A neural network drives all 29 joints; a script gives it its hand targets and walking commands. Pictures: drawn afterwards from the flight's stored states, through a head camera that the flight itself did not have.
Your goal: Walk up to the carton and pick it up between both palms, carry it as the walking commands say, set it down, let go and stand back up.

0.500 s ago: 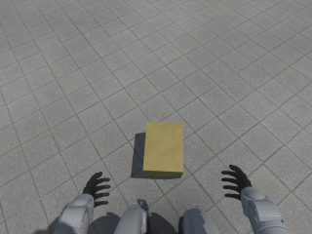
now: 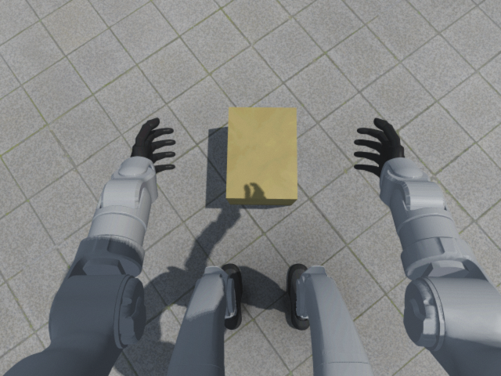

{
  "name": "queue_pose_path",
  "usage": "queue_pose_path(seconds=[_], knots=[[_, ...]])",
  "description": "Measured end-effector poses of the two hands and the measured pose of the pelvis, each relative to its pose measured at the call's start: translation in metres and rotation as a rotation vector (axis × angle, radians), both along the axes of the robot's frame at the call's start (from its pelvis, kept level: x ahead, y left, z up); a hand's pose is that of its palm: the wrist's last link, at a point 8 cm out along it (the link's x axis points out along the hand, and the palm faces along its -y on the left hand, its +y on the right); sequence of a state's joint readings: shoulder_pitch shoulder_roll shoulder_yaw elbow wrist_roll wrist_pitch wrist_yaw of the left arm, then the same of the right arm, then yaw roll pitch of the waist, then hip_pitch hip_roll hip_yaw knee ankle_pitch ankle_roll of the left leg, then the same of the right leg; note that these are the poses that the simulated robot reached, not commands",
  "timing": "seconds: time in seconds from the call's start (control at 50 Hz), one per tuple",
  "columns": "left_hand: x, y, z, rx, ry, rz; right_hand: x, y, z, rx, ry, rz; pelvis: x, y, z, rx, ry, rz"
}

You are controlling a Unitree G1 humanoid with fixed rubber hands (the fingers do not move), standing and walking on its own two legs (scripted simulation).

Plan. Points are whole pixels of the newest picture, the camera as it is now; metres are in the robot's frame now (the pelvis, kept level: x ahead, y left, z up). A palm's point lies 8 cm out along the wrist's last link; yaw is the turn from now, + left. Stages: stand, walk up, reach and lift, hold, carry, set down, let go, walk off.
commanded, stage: reach and lift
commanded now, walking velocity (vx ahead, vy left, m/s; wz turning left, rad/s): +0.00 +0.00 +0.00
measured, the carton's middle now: (261, 158) +0.58 -0.01 -0.60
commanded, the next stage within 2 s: none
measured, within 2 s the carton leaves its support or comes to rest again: neither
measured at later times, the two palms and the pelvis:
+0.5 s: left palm (153, 95) +0.56 +0.19 -0.12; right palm (379, 97) +0.55 -0.21 -0.12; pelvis +0.03 -0.02 -0.01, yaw +1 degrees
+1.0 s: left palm (175, 122) +0.56 +0.18 -0.24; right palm (353, 128) +0.54 -0.20 -0.25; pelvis +0.00 -0.01 -0.11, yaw +0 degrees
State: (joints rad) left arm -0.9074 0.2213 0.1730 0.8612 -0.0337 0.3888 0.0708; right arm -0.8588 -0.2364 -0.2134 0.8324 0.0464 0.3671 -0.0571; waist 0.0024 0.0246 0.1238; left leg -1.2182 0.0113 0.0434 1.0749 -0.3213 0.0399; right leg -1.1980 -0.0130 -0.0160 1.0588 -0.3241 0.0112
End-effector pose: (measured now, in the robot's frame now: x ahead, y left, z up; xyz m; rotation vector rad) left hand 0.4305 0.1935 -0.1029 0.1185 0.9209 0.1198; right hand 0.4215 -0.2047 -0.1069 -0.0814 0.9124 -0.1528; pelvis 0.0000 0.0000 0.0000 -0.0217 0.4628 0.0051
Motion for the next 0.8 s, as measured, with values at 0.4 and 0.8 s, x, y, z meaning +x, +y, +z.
queue_pose_path(seconds=[0.4, 0.8], knots=[[0.120, -0.008, -0.009, -0.057, -0.272, 0.007, 0.113, -0.003, -0.007, 0.021, -0.265, -0.004, 0.034, -0.015, -0.005, 0.010, 0.289, 0.000], [0.124, -0.004, -0.059, -0.058, -0.274, -0.011, 0.115, 0.004, -0.064, 0.036, -0.257, -0.037, 0.013, -0.012, -0.045, 0.009, 0.343, 0.002]])
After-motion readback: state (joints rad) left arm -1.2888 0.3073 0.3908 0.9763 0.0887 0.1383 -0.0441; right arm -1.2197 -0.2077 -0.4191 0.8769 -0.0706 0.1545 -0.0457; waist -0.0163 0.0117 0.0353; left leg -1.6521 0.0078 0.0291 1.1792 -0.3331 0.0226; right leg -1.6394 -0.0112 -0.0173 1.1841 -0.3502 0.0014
